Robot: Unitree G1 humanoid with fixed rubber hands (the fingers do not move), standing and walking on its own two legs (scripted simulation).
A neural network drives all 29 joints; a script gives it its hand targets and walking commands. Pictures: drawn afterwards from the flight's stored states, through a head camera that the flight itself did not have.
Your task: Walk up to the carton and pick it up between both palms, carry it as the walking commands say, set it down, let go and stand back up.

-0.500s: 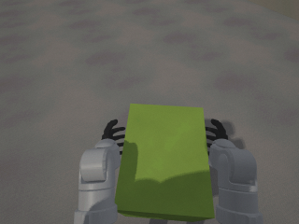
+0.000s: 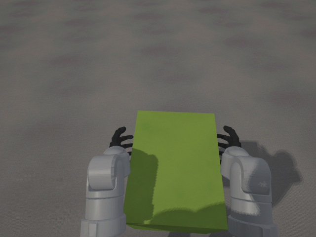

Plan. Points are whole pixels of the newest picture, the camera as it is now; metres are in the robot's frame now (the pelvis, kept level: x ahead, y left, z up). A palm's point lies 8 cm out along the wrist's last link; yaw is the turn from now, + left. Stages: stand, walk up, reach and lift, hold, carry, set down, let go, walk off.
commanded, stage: carry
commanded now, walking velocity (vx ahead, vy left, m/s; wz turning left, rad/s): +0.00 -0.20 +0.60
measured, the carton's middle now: (172, 173) +0.29 -0.02 +0.00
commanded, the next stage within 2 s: none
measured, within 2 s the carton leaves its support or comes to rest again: neither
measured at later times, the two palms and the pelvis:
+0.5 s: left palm (110, 224) +0.17 +0.11 +0.08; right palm (237, 182) +0.23 -0.15 +0.08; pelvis -0.10 -0.09 +0.00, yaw +18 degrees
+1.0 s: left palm out of the picture +0.02 +0.06 +0.09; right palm (262, 220) +0.16 -0.17 +0.08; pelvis -0.18 -0.21 +0.01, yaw +33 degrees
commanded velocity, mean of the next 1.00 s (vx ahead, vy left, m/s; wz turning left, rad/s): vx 0.00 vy -0.11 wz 0.47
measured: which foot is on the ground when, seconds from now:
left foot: up 0.00-0.00, down 0.02-0.34, up 0.36-0.50, down 0.52-0.82, up 0.84-1.00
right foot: down 0.00-0.06, up 0.08-0.28, down 0.30-0.56, up 0.58-0.76, down 0.78-1.00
